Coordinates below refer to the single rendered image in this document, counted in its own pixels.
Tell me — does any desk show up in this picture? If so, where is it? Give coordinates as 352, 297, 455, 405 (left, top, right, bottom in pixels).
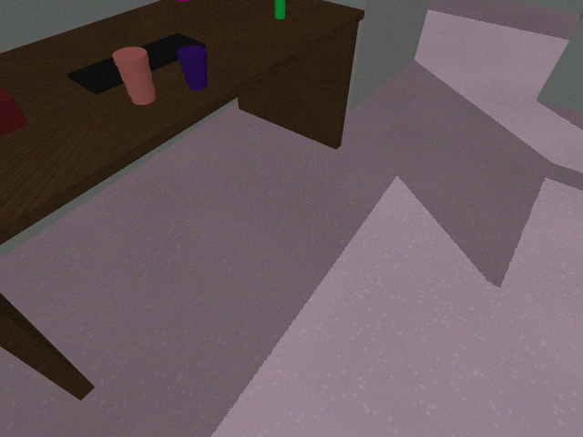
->
0, 0, 364, 401

